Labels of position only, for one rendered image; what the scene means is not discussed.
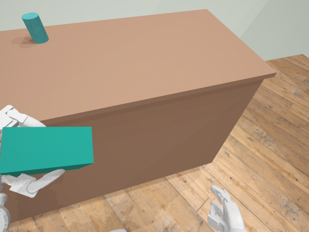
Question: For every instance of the table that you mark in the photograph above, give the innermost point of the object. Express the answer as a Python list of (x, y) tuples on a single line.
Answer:
[(161, 92)]

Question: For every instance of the sponge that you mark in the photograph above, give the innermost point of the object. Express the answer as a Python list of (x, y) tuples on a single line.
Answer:
[(38, 150)]

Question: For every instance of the robot left hand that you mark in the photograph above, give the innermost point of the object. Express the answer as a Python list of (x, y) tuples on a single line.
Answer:
[(24, 184)]

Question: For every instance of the robot left forearm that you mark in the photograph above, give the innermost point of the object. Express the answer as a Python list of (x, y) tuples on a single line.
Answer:
[(5, 217)]

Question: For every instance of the robot right hand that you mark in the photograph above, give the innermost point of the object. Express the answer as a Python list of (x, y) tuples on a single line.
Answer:
[(224, 218)]

